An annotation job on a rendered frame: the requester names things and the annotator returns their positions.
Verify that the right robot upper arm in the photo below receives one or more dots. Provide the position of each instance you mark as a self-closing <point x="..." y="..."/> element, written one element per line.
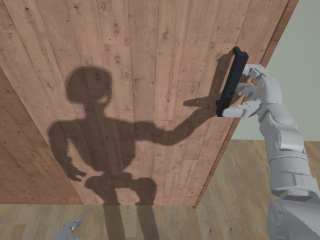
<point x="293" y="220"/>

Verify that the robot right forearm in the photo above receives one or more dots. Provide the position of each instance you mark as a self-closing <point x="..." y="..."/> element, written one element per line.
<point x="290" y="175"/>

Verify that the robot left hand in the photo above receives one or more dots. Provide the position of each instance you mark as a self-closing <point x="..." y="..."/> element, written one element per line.
<point x="68" y="229"/>

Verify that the robot right hand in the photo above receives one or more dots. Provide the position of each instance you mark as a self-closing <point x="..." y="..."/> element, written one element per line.
<point x="268" y="92"/>

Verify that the handle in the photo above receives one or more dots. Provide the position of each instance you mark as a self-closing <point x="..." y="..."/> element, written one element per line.
<point x="232" y="81"/>

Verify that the wardrobe door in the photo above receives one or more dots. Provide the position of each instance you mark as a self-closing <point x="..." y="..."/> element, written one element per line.
<point x="28" y="167"/>
<point x="124" y="91"/>

